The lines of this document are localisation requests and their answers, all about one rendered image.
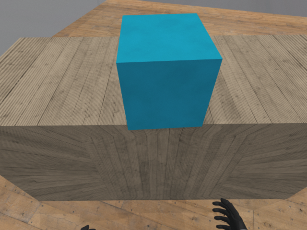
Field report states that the right robot hand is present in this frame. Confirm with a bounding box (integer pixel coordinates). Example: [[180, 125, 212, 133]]
[[213, 198, 247, 230]]

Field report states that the pedestal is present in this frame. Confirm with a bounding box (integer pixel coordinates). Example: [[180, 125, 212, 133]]
[[0, 34, 307, 201]]

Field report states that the carton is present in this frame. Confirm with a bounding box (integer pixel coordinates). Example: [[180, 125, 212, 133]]
[[116, 13, 223, 130]]

